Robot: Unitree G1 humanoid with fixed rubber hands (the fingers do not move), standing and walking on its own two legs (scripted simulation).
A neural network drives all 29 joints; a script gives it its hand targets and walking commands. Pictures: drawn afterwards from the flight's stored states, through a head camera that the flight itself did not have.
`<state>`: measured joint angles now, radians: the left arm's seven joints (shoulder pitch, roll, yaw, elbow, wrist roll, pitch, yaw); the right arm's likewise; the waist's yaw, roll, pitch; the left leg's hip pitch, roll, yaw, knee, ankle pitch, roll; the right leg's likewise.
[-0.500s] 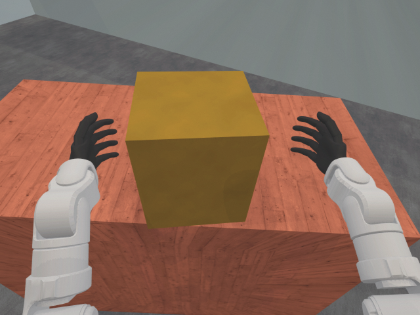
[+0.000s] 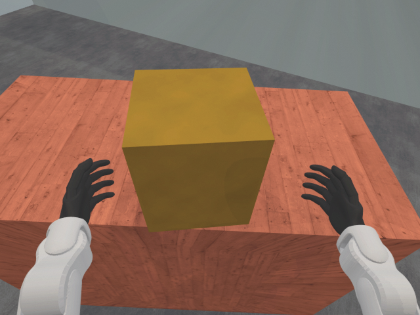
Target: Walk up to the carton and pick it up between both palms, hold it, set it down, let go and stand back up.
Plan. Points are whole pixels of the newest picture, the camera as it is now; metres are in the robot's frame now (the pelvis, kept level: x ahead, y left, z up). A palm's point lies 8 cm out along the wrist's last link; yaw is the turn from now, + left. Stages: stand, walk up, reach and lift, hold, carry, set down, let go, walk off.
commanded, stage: set down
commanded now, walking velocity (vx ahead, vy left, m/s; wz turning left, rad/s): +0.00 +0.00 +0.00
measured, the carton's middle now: (196, 152) +0.39 +0.05 +0.10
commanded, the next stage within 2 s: let go in 1.42 s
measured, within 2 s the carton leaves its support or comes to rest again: neither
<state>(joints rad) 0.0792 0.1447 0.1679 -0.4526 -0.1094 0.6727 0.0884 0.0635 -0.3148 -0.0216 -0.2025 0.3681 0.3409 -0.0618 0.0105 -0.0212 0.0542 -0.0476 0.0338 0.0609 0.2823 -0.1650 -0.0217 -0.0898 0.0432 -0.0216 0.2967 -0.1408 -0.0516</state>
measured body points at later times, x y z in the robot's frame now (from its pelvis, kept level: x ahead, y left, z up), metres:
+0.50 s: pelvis +0.01 +0.00 +0.00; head +0.02 +0.01 +0.45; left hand +0.21 +0.23 +0.05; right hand +0.23 -0.20 +0.05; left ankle +0.00 +0.13 -0.75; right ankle +0.02 -0.08 -0.75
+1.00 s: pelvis +0.02 +0.02 +0.00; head +0.01 +0.05 +0.45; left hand +0.20 +0.24 -0.03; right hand +0.22 -0.20 +0.03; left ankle +0.00 +0.13 -0.75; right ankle +0.02 -0.08 -0.75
